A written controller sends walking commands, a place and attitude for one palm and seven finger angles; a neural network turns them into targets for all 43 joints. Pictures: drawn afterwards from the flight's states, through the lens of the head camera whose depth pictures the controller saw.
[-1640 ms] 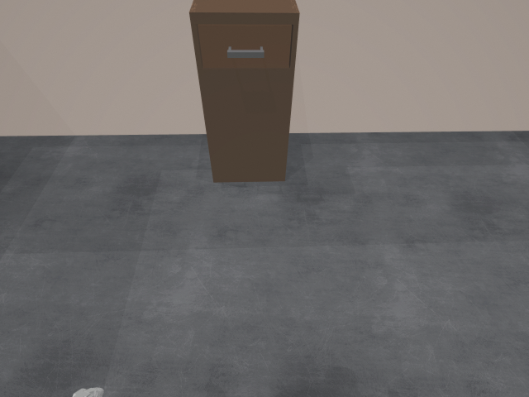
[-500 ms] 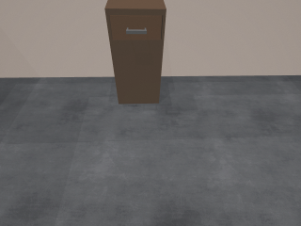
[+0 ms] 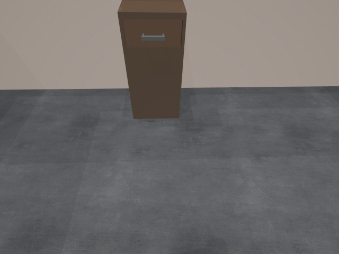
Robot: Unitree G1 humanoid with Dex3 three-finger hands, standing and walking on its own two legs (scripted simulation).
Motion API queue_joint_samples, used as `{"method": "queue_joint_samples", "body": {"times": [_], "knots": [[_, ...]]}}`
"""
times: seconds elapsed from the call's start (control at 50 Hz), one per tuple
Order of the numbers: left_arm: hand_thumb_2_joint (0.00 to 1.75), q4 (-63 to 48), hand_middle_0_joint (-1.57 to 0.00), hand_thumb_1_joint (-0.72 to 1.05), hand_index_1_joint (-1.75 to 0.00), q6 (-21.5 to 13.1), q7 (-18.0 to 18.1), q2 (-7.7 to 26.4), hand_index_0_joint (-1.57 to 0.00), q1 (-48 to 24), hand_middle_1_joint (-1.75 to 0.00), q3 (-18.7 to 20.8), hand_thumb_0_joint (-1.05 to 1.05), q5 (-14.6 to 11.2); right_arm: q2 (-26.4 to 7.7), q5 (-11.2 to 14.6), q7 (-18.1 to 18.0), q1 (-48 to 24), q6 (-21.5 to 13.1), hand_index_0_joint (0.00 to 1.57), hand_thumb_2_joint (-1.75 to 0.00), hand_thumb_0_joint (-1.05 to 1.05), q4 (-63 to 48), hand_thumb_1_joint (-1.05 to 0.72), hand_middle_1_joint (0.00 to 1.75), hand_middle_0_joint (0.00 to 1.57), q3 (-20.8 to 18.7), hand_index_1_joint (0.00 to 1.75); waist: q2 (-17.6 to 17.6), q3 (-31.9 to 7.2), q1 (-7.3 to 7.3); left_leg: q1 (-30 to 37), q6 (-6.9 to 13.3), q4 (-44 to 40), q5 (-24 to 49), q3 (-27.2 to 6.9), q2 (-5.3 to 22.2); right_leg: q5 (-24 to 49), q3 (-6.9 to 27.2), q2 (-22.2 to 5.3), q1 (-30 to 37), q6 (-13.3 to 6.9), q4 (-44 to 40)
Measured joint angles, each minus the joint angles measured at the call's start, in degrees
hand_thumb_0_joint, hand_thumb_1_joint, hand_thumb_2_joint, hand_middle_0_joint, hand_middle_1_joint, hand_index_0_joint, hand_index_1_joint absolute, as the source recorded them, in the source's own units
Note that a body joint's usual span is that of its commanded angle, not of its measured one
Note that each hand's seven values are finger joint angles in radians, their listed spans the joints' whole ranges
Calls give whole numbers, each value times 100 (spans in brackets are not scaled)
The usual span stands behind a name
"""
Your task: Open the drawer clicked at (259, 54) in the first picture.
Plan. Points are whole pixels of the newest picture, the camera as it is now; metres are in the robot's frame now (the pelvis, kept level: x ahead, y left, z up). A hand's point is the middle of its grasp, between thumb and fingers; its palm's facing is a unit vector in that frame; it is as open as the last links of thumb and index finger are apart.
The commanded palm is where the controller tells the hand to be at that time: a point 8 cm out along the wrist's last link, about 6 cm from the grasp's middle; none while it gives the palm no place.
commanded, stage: walk to a spot facing it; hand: left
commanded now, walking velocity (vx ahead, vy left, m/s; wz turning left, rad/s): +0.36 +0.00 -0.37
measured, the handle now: (153, 36) +1.28 +0.19 -0.05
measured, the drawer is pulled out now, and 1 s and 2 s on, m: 0.00 0.00 0.00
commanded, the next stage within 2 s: turn to face it in 1.10 s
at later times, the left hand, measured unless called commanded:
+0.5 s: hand out of the picture +0.08 +0.21 -0.20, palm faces -0.10 -0.99 -0.12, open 7.4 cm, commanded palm none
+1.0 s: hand (145, 161) +0.48 +0.12 -0.19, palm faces -0.33 -0.92 -0.20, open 7.3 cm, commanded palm none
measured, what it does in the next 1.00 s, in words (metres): walks ahead, turning right: left foot, then right foot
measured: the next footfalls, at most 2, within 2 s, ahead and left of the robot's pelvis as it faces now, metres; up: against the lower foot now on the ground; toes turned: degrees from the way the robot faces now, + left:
left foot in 0.38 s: +0.13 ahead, +0.12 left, +0.00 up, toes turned +2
right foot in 0.84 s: +0.41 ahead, -0.09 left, +0.00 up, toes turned -24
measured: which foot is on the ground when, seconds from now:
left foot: down 0.00-0.24, up 0.26-0.36, down 0.38-0.84, up 0.86-1.00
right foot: down 0.00-0.40, up 0.42-0.82, down 0.84-1.00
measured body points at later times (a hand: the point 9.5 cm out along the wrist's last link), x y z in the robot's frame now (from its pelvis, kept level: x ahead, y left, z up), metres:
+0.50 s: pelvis +0.14 +0.04 -0.02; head +0.15 +0.06 +0.43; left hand +0.09 +0.26 -0.18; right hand +0.11 -0.19 -0.15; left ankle +0.09 +0.12 -0.74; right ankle +0.04 -0.09 -0.66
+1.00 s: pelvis +0.34 -0.02 -0.02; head +0.37 -0.03 +0.43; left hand +0.49 +0.17 -0.17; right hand +0.25 -0.23 -0.17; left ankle +0.35 +0.13 -0.65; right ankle +0.37 -0.08 -0.74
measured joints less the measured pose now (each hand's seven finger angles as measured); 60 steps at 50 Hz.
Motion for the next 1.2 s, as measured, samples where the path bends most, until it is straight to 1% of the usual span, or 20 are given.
{"method": "queue_joint_samples", "body": {"times": [0.1, 0.22, 0.26, 0.32, 0.38, 0.42, 0.48, 0.56, 0.62, 0.68, 0.78, 0.82, 0.84, 0.86, 0.9, 0.94, 1.0, 1.06, 1.14, 1.2], "knots": [[90, -54, -20, 91, -29, 80, -106, -265, -20, 493, -30, 53, 0, 47, 263, -42, 36, 379, 20, 21, -89, 1, -72, -91, 30, 20, -29, 30, 10, -183, 44, -94, 27, 498, -479, 174, 94, -461, 163, 103, -180, -81, 528], [90, -65, -20, 91, -29, -37, -149, -660, -20, 1101, -30, 136, 0, 59, 544, -10, 27, 961, -72, 21, -89, 1, -80, -91, 30, 20, -101, 30, 86, -185, 22, -256, 7, 1327, -1184, 256, 269, -975, 242, 277, -312, -108, 1169], [90, -30, -20, 91, -29, -124, -116, -788, -20, 1232, -30, 163, 0, 58, 612, 0, 10, 1089, -73, 21, -89, 1, -29, -91, 30, 20, -128, 30, 107, -153, -2, -457, 25, 1842, -1343, 282, 318, -1127, 194, 301, -266, -112, 1244], [90, 9, -20, 91, -29, -231, -36, -947, -20, 1406, -30, 198, 0, 85, 711, 12, 1, 1108, -51, 20, -89, 1, 21, -91, 30, 20, -160, 30, 40, -52, 83, -864, 19, 2508, -1747, 392, 264, -1187, 215, 245, -46, -97, 1067], [90, 100, -20, 91, -29, -222, -12, -1015, -20, 1611, -30, 228, 0, 76, 809, 35, 10, 978, -169, 20, -89, 1, -124, -91, 30, 20, -180, 30, -151, 24, 133, -903, 75, 1695, -1300, 535, 189, -1304, 412, 126, 65, -14, 1060], [90, 230, -20, 91, -29, -105, -46, -1062, -20, 1695, -30, 269, 0, 34, 856, -10, -17, 897, -362, 21, -89, 1, -271, -91, 30, 20, -211, 30, -226, 43, 99, -762, 211, 1635, -945, 791, 195, -1472, 443, 96, -317, -129, 2032], [90, 362, -20, 91, -29, 51, -71, -1013, -20, 1562, -30, 326, 1, 65, 1005, -34, -93, 1009, -506, 21, -89, 1, -386, -91, 30, 20, -197, 30, -231, 9, -43, -282, 312, 1282, -1147, 1033, 225, -1168, 57, 19, -1152, -221, 3851], [90, 106, -20, 91, -29, 62, -107, -804, -20, 1088, -30, 434, 1, 105, 1264, -36, -164, 1381, -575, 20, -89, 1, -233, -91, 30, 20, -109, 30, -230, 17, -31, 410, 242, 388, -960, 1219, 233, -444, -322, -184, -2106, -168, 4603], [90, -185, -19, 91, -29, 54, -135, -717, -20, 673, -30, 486, 1, 105, 1409, -33, -187, 1664, -558, 20, -89, 1, -35, -91, 30, 20, -58, 30, -190, 78, -10, 843, 205, -108, -919, 1367, 216, -12, -487, -283, -2619, -158, 4369], [90, -420, -19, 91, -29, 51, -166, -699, -20, 227, -30, 483, 1, 101, 1496, -45, -199, 1891, -517, 20, -89, 1, 138, -91, 30, 20, -38, 30, -125, 231, -63, 1259, 153, -468, -965, 1512, 191, 319, -762, -306, -2736, -191, 3333], [90, -703, -19, 91, -29, -50, -184, -711, -20, -356, -30, 431, 1, 97, 1484, -21, -188, 2177, -398, 21, -89, 1, 353, -91, 30, 20, -91, 30, -10, 523, -205, 1735, -1, -229, -1418, 1779, 275, 300, -1219, 72, -2268, -481, 1793], [90, -785, -19, 91, -29, -160, -188, -701, -20, -395, -30, 412, 0, 122, 1443, 0, -163, 2305, -323, 21, -89, 1, 434, -91, 30, 20, -130, 30, -54, 535, -198, 1543, -30, 878, -1654, 1823, 397, 274, -1326, 188, -1746, -664, 1366], [90, -832, -19, 91, -29, -239, -186, -676, -20, -373, -30, 401, 0, 126, 1437, 36, -143, 2379, -287, 21, -89, 1, 437, -91, 30, 20, -143, 30, -139, 467, -195, 1124, -10, 1989, -1519, 1696, 447, 162, -1224, 168, -1578, -902, 1263], [90, -842, -19, 91, -29, -301, -156, -710, -20, -376, -30, 409, 0, 85, 1376, 61, -128, 2288, -230, 21, -89, 1, 445, -91, 30, 21, -166, 30, -67, 491, -163, 615, 14, 3197, -1498, 1364, 521, -41, -1215, 230, -1610, -995, 1495], [90, -823, -19, 91, -29, -329, -95, -756, -20, -287, -30, 406, 0, 19, 1245, 43, -114, 1948, -141, 21, -89, 1, 348, -91, 30, 20, -229, 30, 45, 558, -186, -349, 37, 4923, -1223, 679, 514, -245, -1195, 363, -1460, -919, 1605], [90, -708, -19, 91, -29, -309, -34, -766, -20, -113, -30, 388, 0, 3, 1147, -1, -101, 1579, -120, 21, -89, 1, 118, -91, 30, 20, -260, 30, 38, 517, -244, -1145, 8, 5469, -863, 355, 594, -201, -1102, 451, -1186, -791, 1332], [90, -485, -20, 92, -29, -294, 16, -820, -20, 181, -30, 372, 0, 39, 1035, -47, -83, 1057, -145, 20, -89, 1, -296, -91, 30, 20, -298, 30, 24, 349, -291, -2007, -84, 4987, -621, 171, 815, -102, -894, 522, -835, -776, 840], [90, -348, -20, 93, -29, -306, -18, -850, -20, 460, -30, 371, 0, 48, 957, -65, -50, 618, -161, 20, -89, 1, -622, -91, 30, 20, -325, 30, 63, 191, -232, -2509, -200, 4235, -275, 88, 952, -72, -683, 543, -571, -720, 491], [90, -298, -20, 92, -29, -343, -60, -890, -20, 754, -30, 359, 0, 59, 907, -63, 10, 158, -166, 20, -89, 1, -854, -92, 30, 20, -324, 30, 76, 114, -37, -2653, -312, 3223, 6, 107, 934, -157, -441, 506, -272, -601, 259], [90, -329, -20, 92, -29, -328, -69, -905, -20, 931, -30, 367, 1, 67, 888, -45, 36, -104, -165, 20, -89, 1, -951, -91, 30, 20, -305, 30, 58, 128, 168, -2425, -324, 2440, -22, 188, 772, -330, -267, 449, -107, -487, 280]]}}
